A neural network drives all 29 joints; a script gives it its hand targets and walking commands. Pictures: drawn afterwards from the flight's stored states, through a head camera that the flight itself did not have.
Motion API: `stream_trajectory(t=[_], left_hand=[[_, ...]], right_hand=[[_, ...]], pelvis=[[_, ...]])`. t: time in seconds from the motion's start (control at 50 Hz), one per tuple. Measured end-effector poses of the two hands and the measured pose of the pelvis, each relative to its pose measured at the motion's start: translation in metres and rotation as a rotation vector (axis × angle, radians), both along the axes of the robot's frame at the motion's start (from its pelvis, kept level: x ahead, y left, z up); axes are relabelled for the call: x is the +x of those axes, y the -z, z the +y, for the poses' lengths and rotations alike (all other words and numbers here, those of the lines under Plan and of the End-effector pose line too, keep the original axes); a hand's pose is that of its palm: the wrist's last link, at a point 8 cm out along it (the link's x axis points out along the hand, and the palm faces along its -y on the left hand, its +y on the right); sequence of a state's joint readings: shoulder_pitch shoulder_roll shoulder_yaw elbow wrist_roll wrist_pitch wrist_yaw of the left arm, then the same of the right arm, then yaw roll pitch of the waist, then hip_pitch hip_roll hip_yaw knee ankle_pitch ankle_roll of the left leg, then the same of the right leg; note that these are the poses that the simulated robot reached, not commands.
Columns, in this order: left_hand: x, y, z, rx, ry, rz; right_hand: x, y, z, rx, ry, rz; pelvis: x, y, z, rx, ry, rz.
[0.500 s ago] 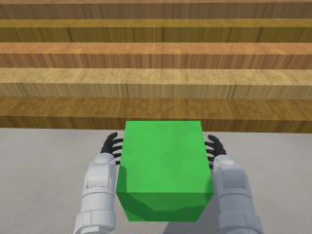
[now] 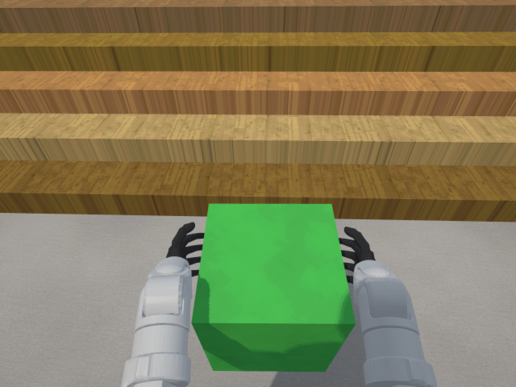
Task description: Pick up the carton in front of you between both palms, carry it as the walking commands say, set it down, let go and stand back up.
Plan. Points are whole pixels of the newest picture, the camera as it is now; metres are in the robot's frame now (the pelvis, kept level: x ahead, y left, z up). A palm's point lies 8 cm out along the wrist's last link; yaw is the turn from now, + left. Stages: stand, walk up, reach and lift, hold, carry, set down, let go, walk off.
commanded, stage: hold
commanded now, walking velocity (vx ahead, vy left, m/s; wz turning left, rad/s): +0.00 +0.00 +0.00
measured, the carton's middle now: (269, 291) +0.29 +0.00 -0.03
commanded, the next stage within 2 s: carry in 0.08 s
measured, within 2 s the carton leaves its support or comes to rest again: neither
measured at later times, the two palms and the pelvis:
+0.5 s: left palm (183, 215) +0.38 +0.15 +0.08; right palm (354, 222) +0.36 -0.15 +0.07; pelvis +0.10 +0.01 -0.01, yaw +0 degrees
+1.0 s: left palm (186, 129) +0.66 +0.19 +0.09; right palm (311, 133) +0.63 -0.10 +0.09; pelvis +0.37 +0.06 +0.00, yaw -1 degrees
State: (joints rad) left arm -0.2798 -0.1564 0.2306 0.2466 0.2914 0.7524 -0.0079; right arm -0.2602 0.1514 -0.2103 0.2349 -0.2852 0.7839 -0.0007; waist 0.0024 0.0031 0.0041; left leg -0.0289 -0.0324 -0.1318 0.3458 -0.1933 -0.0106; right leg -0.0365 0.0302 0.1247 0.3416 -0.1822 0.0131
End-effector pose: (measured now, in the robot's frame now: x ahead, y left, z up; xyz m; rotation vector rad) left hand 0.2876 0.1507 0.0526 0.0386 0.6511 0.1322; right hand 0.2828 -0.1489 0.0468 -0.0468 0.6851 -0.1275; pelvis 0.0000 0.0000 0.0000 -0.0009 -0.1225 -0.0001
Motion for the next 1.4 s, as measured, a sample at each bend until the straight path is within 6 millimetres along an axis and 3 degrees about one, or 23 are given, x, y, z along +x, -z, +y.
stream_trajectory(t=[0.12, 0.26, 0.36, 0.5, 0.58, 0.68, 0.8, 0.96, 1.1, 1.24, 1.32, 1.4], left_hand=[[0.001, 0.0, 0.0, -0.004, -0.003, -0.007], [0.015, -0.007, 0.008, -0.028, -0.018, -0.057], [0.038, -0.015, 0.019, -0.048, -0.027, -0.039], [0.09, -0.026, 0.002, -0.082, -0.027, -0.018], [0.113, -0.024, 0.006, -0.071, -0.04, 0.031], [0.158, -0.032, 0.028, -0.083, -0.088, 0.03], [0.242, -0.026, 0.055, -0.107, -0.087, -0.015], [0.343, -0.03, 0.047, -0.1, -0.008, 0.077], [0.434, -0.033, 0.038, -0.092, -0.007, 0.026], [0.538, -0.034, 0.026, -0.075, -0.074, -0.066], [0.587, -0.045, 0.027, -0.094, -0.134, -0.049], [0.64, -0.069, 0.031, -0.1, -0.169, -0.086]], right_hand=[[0.001, 0.0, 0.0, 0.005, 0.005, -0.008], [0.017, -0.01, 0.008, 0.018, 0.015, -0.058], [0.039, -0.019, 0.019, 0.036, 0.032, -0.041], [0.082, -0.026, 0.003, 0.059, 0.076, -0.021], [0.113, -0.028, 0.006, 0.07, 0.067, 0.03], [0.171, -0.036, 0.028, 0.071, 0.025, 0.031], [0.25, -0.032, 0.055, 0.062, 0.032, -0.015], [0.325, -0.034, 0.047, 0.066, 0.124, 0.071], [0.421, -0.04, 0.039, 0.062, 0.109, 0.021], [0.545, -0.032, 0.026, 0.108, 0.051, -0.065], [0.606, -0.044, 0.027, 0.12, 0.018, -0.044], [0.67, -0.067, 0.032, 0.131, -0.011, -0.077]], pelvis=[[-0.001, 0.003, 0.0, 0.0, -0.004, 0.039], [0.015, 0.01, 0.008, 0.0, -0.016, 0.129], [0.044, 0.011, 0.016, 0.0, 0.02, 0.173], [0.097, 0.013, 0.009, -0.034, -0.002, 0.206], [0.135, 0.006, 0.008, -0.007, -0.028, 0.226], [0.187, 0.004, 0.02, 0.013, -0.023, 0.228], [0.26, 0.024, 0.047, 0.025, 0.013, 0.201], [0.347, 0.0, 0.061, -0.016, 0.029, 0.219], [0.442, 0.003, 0.05, -0.024, 0.016, 0.215], [0.55, 0.031, 0.023, -0.03, -0.023, 0.177], [0.593, 0.018, 0.013, -0.017, -0.047, 0.187], [0.637, 0.006, 0.008, 0.001, -0.044, 0.199]])
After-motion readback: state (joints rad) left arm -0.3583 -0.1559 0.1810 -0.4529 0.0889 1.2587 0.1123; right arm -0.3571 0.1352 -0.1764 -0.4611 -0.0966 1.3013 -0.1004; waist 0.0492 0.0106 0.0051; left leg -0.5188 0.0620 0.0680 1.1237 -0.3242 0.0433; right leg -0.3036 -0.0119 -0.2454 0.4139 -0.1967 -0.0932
